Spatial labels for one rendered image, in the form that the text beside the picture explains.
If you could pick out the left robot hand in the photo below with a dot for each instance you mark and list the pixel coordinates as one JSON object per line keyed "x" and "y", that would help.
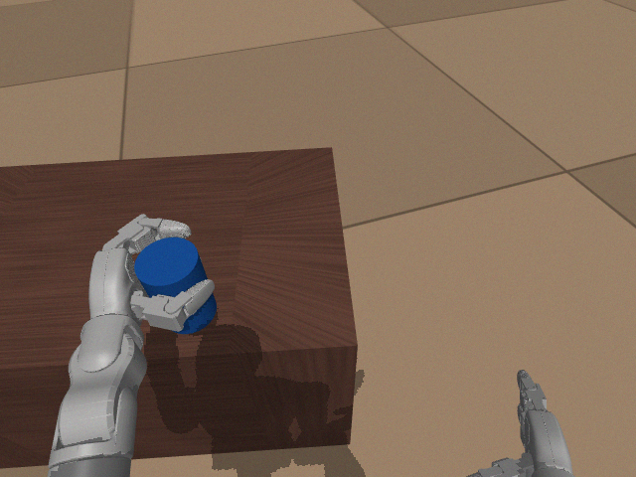
{"x": 114, "y": 287}

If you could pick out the can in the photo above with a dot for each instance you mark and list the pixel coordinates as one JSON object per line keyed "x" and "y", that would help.
{"x": 169, "y": 266}

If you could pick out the left robot arm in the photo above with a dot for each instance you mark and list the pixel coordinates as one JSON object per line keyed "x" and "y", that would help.
{"x": 95, "y": 430}

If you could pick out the right robot hand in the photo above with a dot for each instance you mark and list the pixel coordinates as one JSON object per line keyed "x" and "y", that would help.
{"x": 541, "y": 435}

